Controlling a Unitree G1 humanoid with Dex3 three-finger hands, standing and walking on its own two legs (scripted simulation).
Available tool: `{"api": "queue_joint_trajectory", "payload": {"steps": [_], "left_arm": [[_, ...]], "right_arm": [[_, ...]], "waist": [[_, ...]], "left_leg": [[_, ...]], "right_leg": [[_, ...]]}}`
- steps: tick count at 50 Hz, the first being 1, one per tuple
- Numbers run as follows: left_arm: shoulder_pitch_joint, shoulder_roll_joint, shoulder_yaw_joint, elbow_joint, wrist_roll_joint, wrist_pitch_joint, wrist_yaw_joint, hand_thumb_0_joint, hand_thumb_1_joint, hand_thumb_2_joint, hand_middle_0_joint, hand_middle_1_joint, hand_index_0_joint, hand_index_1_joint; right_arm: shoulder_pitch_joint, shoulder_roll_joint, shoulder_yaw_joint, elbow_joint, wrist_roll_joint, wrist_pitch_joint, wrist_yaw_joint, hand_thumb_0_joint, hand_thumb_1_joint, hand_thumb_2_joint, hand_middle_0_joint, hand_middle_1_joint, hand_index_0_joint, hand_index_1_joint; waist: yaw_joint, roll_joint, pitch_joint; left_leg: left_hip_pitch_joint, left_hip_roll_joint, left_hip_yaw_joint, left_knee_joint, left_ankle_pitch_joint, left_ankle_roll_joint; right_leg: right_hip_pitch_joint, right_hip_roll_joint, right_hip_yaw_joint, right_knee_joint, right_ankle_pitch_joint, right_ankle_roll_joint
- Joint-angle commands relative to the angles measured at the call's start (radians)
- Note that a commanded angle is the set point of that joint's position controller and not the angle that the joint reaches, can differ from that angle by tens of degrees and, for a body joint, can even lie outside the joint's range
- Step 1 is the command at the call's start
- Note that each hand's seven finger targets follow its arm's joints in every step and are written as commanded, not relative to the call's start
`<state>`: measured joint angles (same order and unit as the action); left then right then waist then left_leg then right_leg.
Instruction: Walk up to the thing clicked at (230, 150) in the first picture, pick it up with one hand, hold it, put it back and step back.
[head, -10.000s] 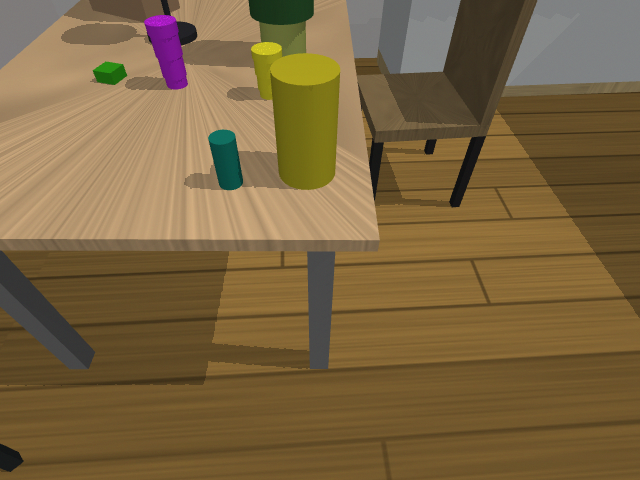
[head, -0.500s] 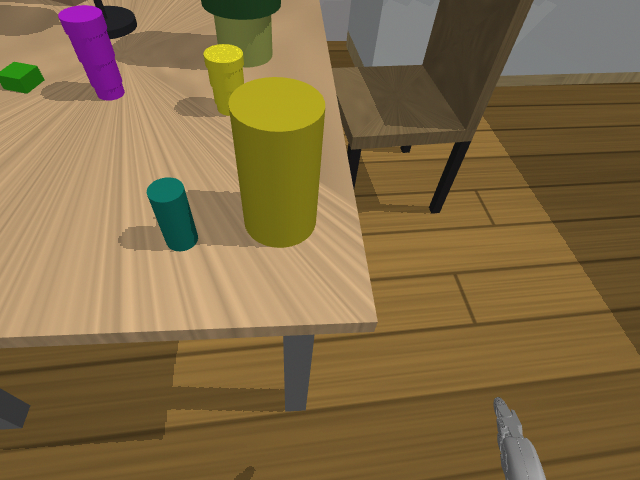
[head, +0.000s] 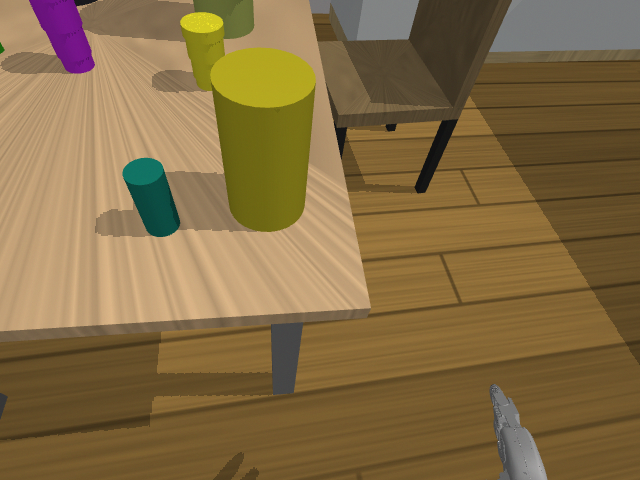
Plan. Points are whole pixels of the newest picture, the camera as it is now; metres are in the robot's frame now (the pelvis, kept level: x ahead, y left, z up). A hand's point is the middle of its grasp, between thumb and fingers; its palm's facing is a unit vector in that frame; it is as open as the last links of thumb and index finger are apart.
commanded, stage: go down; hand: left
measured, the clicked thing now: (153, 199) +0.49 +0.20 +0.05
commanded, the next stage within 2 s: approach in 0.62 s
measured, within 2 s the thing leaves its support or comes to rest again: neither
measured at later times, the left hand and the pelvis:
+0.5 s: hand out of the picture +0.43 +0.39 +0.17, palm faces +0.19 -0.98 +0.00, open 17.5 cm; pelvis +0.00 +0.01 -0.01, yaw -1 degrees
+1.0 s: hand out of the picture +0.45 +0.37 +0.14, palm faces +0.16 -0.99 +0.00, open 17.5 cm; pelvis +0.00 +0.01 -0.02, yaw -1 degrees
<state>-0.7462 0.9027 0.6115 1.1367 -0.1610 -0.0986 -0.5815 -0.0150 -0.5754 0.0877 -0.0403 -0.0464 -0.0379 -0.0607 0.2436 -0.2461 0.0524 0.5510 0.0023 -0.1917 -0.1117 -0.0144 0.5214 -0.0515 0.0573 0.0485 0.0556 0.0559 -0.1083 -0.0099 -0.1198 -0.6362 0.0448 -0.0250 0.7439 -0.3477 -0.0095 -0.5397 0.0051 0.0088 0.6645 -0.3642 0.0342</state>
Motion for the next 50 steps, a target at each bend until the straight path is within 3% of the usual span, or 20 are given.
{"api": "queue_joint_trajectory", "payload": {"steps": [1,2,4,7,13,19,23,28,30,33,35,36,37,39,40,43,44,45,47,50], "left_arm": [[-0.382,0.418,0.044,-0.228,-0.021,-0.064,0.006,0.000,-0.541,0.089,-0.044,-0.038,-0.036,-0.051],[-0.383,0.427,0.051,-0.214,-0.024,-0.061,0.007,0.000,-0.538,0.093,-0.041,-0.037,-0.033,-0.050],[-0.379,0.424,0.048,-0.209,-0.018,-0.056,0.012,0.000,-0.554,0.089,-0.046,-0.044,-0.039,-0.055],[-0.378,0.406,0.032,-0.197,-0.020,-0.056,0.009,0.000,-0.554,0.083,-0.047,-0.044,-0.042,-0.054],[-0.409,0.431,0.046,-0.190,-0.015,-0.052,0.009,0.000,-0.556,0.092,-0.046,-0.047,-0.039,-0.058],[-0.437,0.454,0.046,-0.179,0.000,-0.051,0.023,0.000,-0.541,0.081,-0.045,-0.041,-0.041,-0.050],[-0.452,0.469,0.048,-0.184,0.007,-0.048,0.020,0.000,-0.545,0.085,-0.046,-0.042,-0.040,-0.053],[-0.454,0.462,0.043,-0.133,0.016,-0.038,0.025,0.000,-0.564,0.083,-0.047,-0.044,-0.042,-0.054],[-0.475,0.465,0.033,-0.147,0.020,-0.043,0.021,0.000,-0.551,0.091,-0.044,-0.046,-0.039,-0.057],[-0.459,0.484,0.046,-0.120,0.023,-0.044,0.024,0.000,-0.540,0.085,-0.044,-0.041,-0.040,-0.051],[-0.511,0.483,0.038,-0.187,0.019,-0.052,0.024,0.000,-0.533,0.095,-0.042,-0.046,-0.037,-0.056],[-0.498,0.495,0.051,-0.165,0.024,-0.046,0.026,0.000,-0.517,0.170,-0.052,-0.080,-0.022,-0.116],[-0.480,0.498,0.053,-0.147,0.025,-0.040,0.031,0.000,-0.492,0.090,-0.046,-0.044,-0.027,-0.064],[-0.471,0.448,0.022,-0.134,0.034,-0.032,0.037,0.000,-0.535,0.086,-0.046,-0.041,-0.025,-0.065],[-0.450,0.413,0.003,-0.102,0.031,-0.029,0.036,0.000,-0.535,0.094,-0.043,-0.048,-0.022,-0.072],[-0.464,0.355,-0.022,-0.098,0.020,-0.037,0.033,0.000,-0.555,0.092,-0.043,-0.038,-0.019,-0.066],[-0.451,0.334,-0.033,-0.072,0.016,-0.041,0.034,0.000,-0.531,0.102,-0.037,-0.041,-0.014,-0.068],[-0.480,0.324,-0.038,-0.110,0.014,-0.054,0.037,0.000,-0.552,0.106,-0.036,-0.045,-0.014,-0.072],[-0.476,0.281,-0.054,-0.091,0.013,-0.065,0.048,0.000,-0.553,0.095,-0.037,-0.047,-0.019,-0.070],[-0.510,0.213,-0.071,-0.127,0.003,-0.087,0.077,0.000,-0.549,0.109,-0.034,-0.053,-0.016,-0.075]], "right_arm": [[-0.047,-0.155,-0.059,-0.172,0.001,-0.056,-0.015,0.000,0.540,-0.054,0.049,0.050,0.049,0.050],[-0.033,-0.185,-0.086,-0.184,0.003,-0.055,-0.018,0.000,0.540,-0.055,0.049,0.050,0.049,0.050],[-0.004,-0.152,-0.064,-0.161,0.004,-0.048,-0.013,0.000,0.540,-0.054,0.049,0.050,0.049,0.050],[-0.007,-0.165,-0.080,-0.175,0.005,-0.050,-0.010,0.000,0.541,-0.054,0.049,0.050,0.049,0.050],[-0.007,-0.170,-0.077,-0.192,0.003,-0.048,-0.006,0.000,0.541,-0.054,0.049,0.050,0.049,0.050],[0.001,-0.164,-0.070,-0.216,0.004,-0.045,-0.006,0.000,0.540,-0.054,0.049,0.050,0.049,0.050],[0.019,-0.163,-0.065,-0.229,0.003,-0.041,0.000,0.000,0.537,-0.055,0.049,0.050,0.049,0.050],[0.010,-0.185,-0.086,-0.239,0.002,-0.040,0.002,0.000,0.536,-0.055,0.049,0.050,0.049,0.050],[0.028,-0.163,-0.067,-0.237,0.001,-0.036,0.006,0.000,0.537,-0.055,0.049,0.050,0.049,0.050],[0.004,-0.193,-0.085,-0.270,0.001,-0.035,0.012,0.000,0.541,-0.054,0.049,0.050,0.049,0.050],[0.025,-0.171,-0.075,-0.259,-0.001,-0.032,0.014,0.000,0.543,-0.053,0.049,0.050,0.049,0.050],[0.026,-0.181,-0.079,-0.268,0.000,-0.032,0.013,0.000,0.538,-0.054,0.049,0.050,0.049,0.050],[0.013,-0.205,-0.095,-0.300,0.000,-0.034,0.013,0.000,0.561,-0.048,0.048,0.051,0.048,0.051],[0.054,-0.145,-0.045,-0.259,0.000,-0.025,0.021,0.000,0.557,-0.051,0.048,0.051,0.048,0.051],[0.045,-0.134,-0.035,-0.228,0.002,-0.024,0.023,0.000,0.557,-0.051,0.048,0.051,0.048,0.051],[0.007,-0.163,-0.051,-0.286,-0.001,-0.031,0.024,0.000,0.553,-0.053,0.048,0.051,0.048,0.051],[0.003,-0.165,-0.049,-0.280,-0.002,-0.029,0.025,0.000,0.565,-0.050,0.048,0.051,0.048,0.051],[0.036,-0.127,-0.011,-0.264,-0.003,-0.023,0.032,0.000,0.564,-0.051,0.048,0.051,0.048,0.051],[0.016,-0.158,-0.047,-0.306,-0.005,-0.023,0.032,0.000,0.566,-0.049,0.048,0.051,0.048,0.051],[0.058,-0.182,-0.067,-0.337,-0.010,-0.016,0.046,0.000,0.569,-0.048,0.048,0.051,0.049,0.051]], "waist": [[0.025,0.218,-0.391],[0.014,0.202,-0.388],[0.021,0.219,-0.381],[0.012,0.218,-0.361],[0.007,0.244,-0.403],[0.009,0.221,-0.378],[0.004,0.241,-0.420],[-0.007,0.240,-0.399],[-0.003,0.262,-0.395],[0.001,0.251,-0.398],[-0.003,0.287,-0.425],[-0.002,0.287,-0.434],[0.000,0.272,-0.432],[-0.001,0.279,-0.404],[0.003,0.276,-0.367],[-0.030,0.232,-0.390],[-0.028,0.212,-0.356],[-0.029,0.220,-0.355],[-0.047,0.225,-0.385],[-0.066,0.221,-0.396]], "left_leg": [[0.377,-0.020,-0.006,-0.030,0.435,0.032],[0.374,-0.019,-0.007,-0.028,0.424,0.032],[0.363,-0.021,-0.005,-0.023,0.430,0.031],[0.360,-0.015,-0.008,-0.021,0.422,0.027],[0.387,-0.004,-0.020,-0.003,0.480,0.021],[0.317,-0.017,-0.005,0.005,0.394,0.032],[0.357,-0.007,-0.014,0.023,0.485,0.029],[0.346,0.000,-0.020,0.020,0.453,0.020],[0.344,0.000,-0.020,0.029,0.475,0.019],[0.336,0.003,-0.024,0.029,0.457,0.017],[0.360,0.003,-0.022,0.032,0.460,0.013],[0.371,0.007,-0.027,0.030,0.471,0.013],[0.368,0.011,-0.032,0.025,0.466,0.009],[0.348,0.006,-0.023,0.031,0.488,0.013],[0.328,0.010,-0.029,0.029,0.483,0.012],[0.330,0.015,-0.030,0.046,0.470,0.021],[0.287,0.007,-0.021,0.050,0.422,0.026],[0.272,0.001,-0.014,0.060,0.418,0.030],[0.291,0.002,-0.015,0.080,0.425,0.028],[0.299,0.010,-0.024,0.096,0.393,0.023]], "right_leg": [[0.003,0.014,-0.035,-0.051,0.330,-0.036],[0.003,0.017,-0.038,-0.049,0.324,-0.036],[-0.005,0.016,-0.037,-0.046,0.326,-0.037],[-0.031,0.020,-0.040,-0.043,0.303,-0.040],[-0.047,0.027,-0.046,-0.026,0.309,-0.044],[-0.031,0.021,-0.032,-0.024,0.293,-0.038],[-0.043,0.024,-0.039,-0.010,0.335,-0.039],[-0.070,0.031,-0.044,-0.006,0.287,-0.044],[-0.079,0.030,-0.043,0.000,0.294,-0.045],[-0.080,0.033,-0.044,0.000,0.274,-0.047],[-0.089,0.033,-0.043,0.003,0.271,-0.048],[-0.088,0.035,-0.045,0.002,0.266,-0.049],[-0.080,0.037,-0.048,0.001,0.256,-0.051],[-0.080,0.034,-0.045,0.001,0.289,-0.048],[-0.101,0.038,-0.047,0.009,0.263,-0.049],[-0.128,0.040,-0.050,0.019,0.268,-0.044],[-0.125,0.036,-0.046,0.019,0.264,-0.042],[-0.126,0.032,-0.042,0.025,0.284,-0.039],[-0.153,0.031,-0.041,0.043,0.285,-0.037],[-0.220,0.035,-0.051,0.067,0.243,-0.043]]}}
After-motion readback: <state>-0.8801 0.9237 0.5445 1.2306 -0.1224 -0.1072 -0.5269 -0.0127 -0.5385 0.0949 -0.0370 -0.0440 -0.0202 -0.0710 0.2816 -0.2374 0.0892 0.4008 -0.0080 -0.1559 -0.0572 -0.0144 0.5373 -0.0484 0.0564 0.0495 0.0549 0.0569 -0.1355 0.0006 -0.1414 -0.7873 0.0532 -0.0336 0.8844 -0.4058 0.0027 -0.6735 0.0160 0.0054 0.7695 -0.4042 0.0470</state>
